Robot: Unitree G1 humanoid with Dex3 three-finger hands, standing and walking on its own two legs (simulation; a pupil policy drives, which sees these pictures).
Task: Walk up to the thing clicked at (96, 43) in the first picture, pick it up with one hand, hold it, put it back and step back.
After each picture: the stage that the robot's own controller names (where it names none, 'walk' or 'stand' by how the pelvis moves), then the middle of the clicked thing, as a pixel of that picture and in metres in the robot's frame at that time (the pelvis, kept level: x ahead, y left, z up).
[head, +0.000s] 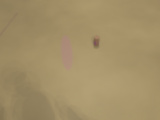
stand; (96, 41) +1.47 -0.17 -0.72
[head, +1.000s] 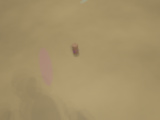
walk; (75, 48) +1.35 +0.17 -0.70
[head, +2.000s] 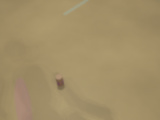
walk; (59, 80) +0.88 +0.28 -0.71
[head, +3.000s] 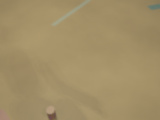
walk; (51, 113) +0.56 +0.24 -0.70
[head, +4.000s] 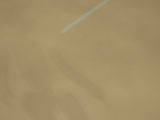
stand; out of the picture +0.43 +0.22 -0.71
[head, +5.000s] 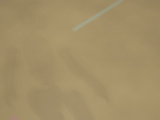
stand; out of the picture +0.45 +0.17 -0.72
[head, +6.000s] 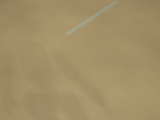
stand; out of the picture +0.44 +0.20 -0.72
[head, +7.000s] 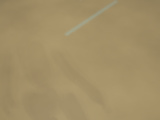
stand; out of the picture +0.43 +0.21 -0.73
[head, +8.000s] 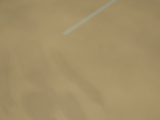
go down; out of the picture +0.42 +0.21 -0.72
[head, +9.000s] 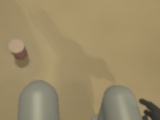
go down; (18, 50) +0.49 +0.29 -0.34
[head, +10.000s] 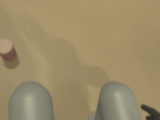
approach; (6, 50) +0.48 +0.32 -0.31
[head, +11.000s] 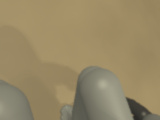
close in; out of the picture +0.44 +0.37 -0.22
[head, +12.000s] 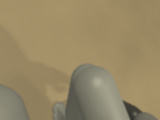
close; out of the picture +0.43 +0.36 -0.21
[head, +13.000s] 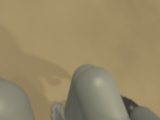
lift; out of the picture +0.40 +0.34 -0.22
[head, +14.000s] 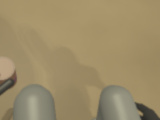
lift; (4, 74) +0.34 +0.27 -0.08
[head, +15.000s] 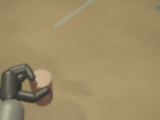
hold; (42, 88) +0.34 +0.15 +0.04
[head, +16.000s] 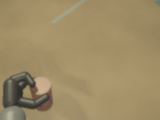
hold; (42, 94) +0.33 +0.15 -0.01
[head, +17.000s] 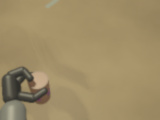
crouch; (40, 88) +0.35 +0.16 -0.04
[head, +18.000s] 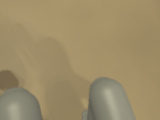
lower; out of the picture +0.47 +0.28 -0.10
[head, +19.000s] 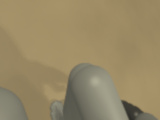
lower; out of the picture +0.41 +0.35 -0.22
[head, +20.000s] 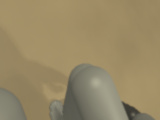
lower; out of the picture +0.41 +0.34 -0.22
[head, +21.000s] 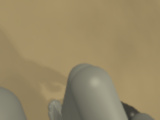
lower; out of the picture +0.40 +0.35 -0.22
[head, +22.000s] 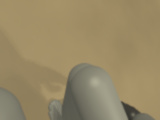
lower; out of the picture +0.40 +0.34 -0.22
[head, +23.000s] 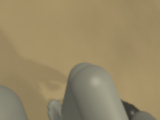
open; out of the picture +0.39 +0.34 -0.22
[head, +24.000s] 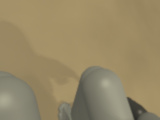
rise; out of the picture +0.40 +0.33 -0.22
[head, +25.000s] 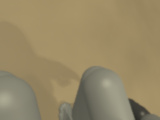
stand; out of the picture +0.40 +0.33 -0.22
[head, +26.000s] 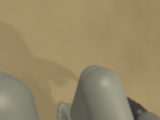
stand; out of the picture +0.40 +0.33 -0.22
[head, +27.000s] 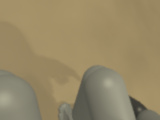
stand; out of the picture +0.40 +0.33 -0.21
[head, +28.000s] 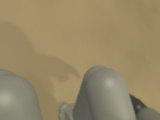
stand; out of the picture +0.40 +0.33 -0.21
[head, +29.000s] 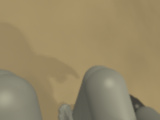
rise; out of the picture +0.39 +0.33 -0.21
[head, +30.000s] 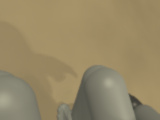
withdraw; out of the picture +0.39 +0.34 -0.21
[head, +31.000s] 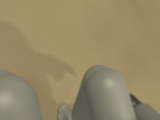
withdraw; out of the picture +0.39 +0.34 -0.21
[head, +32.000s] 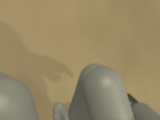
withdraw; out of the picture +0.39 +0.34 -0.21
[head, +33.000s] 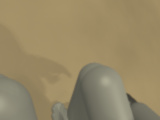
withdraw; out of the picture +0.39 +0.34 -0.20
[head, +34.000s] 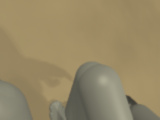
withdraw; out of the picture +0.39 +0.34 -0.20
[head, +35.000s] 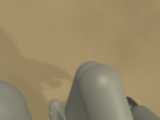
withdraw; out of the picture +0.39 +0.35 -0.21
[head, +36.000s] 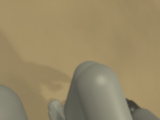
rise; out of the picture +0.39 +0.35 -0.21
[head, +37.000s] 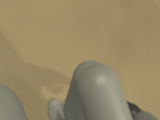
rise; out of the picture +0.39 +0.35 -0.21
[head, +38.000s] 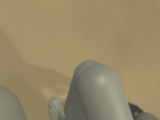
rise; out of the picture +0.39 +0.35 -0.21
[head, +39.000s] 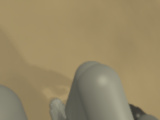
rise; out of the picture +0.39 +0.35 -0.21
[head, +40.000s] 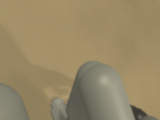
rise; out of the picture +0.39 +0.35 -0.21
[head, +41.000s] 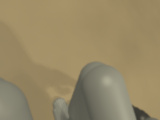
stand; out of the picture +0.39 +0.34 -0.21
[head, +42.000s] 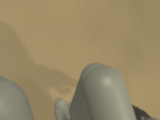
stand; out of the picture +0.39 +0.34 -0.21
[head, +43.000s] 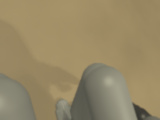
stand; out of the picture +0.40 +0.34 -0.22
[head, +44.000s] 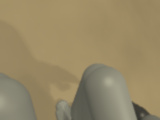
stand; out of the picture +0.39 +0.34 -0.21
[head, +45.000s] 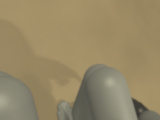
stand; out of the picture +0.39 +0.34 -0.22
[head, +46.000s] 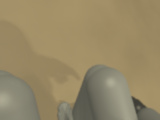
rise; out of the picture +0.39 +0.34 -0.21
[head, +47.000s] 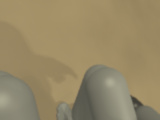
rise; out of the picture +0.39 +0.34 -0.21
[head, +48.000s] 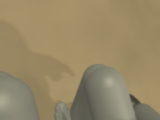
rise; out of the picture +0.39 +0.34 -0.21
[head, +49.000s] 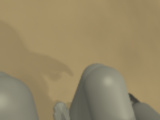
withdraw; out of the picture +0.39 +0.34 -0.21
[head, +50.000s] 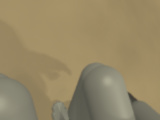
rise; out of the picture +0.39 +0.34 -0.21
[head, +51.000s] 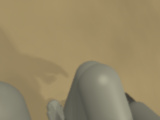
withdraw; out of the picture +0.39 +0.34 -0.21
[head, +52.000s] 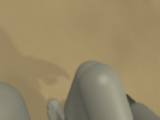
withdraw; out of the picture +0.39 +0.35 -0.21
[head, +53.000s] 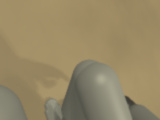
withdraw; out of the picture +0.39 +0.35 -0.21
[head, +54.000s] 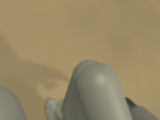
withdraw; out of the picture +0.39 +0.35 -0.21
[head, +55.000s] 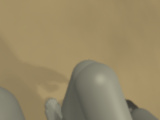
rise; out of the picture +0.39 +0.35 -0.21
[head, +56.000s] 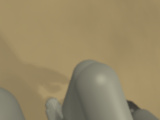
rise; out of the picture +0.39 +0.35 -0.21
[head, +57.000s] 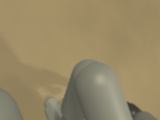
rise; out of the picture +0.39 +0.35 -0.21
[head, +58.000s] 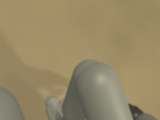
rise; out of the picture +0.39 +0.35 -0.21
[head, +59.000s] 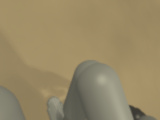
rise; out of the picture +0.39 +0.35 -0.22
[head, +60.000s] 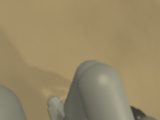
rise; out of the picture +0.39 +0.35 -0.22
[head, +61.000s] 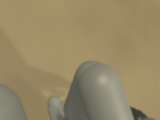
rise; out of the picture +0.39 +0.35 -0.22
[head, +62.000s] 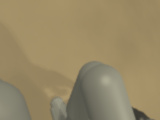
rise; out of the picture +0.39 +0.34 -0.22
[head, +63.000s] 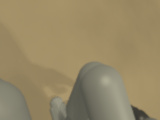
stand; out of the picture +0.39 +0.34 -0.22
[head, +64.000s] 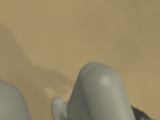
stand; out of the picture +0.39 +0.34 -0.22
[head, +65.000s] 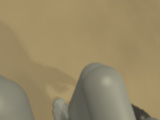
stand; out of the picture +0.39 +0.34 -0.22
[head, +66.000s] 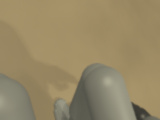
stand; out of the picture +0.40 +0.34 -0.22
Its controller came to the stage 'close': yes
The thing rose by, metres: 0.71
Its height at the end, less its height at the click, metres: +0.00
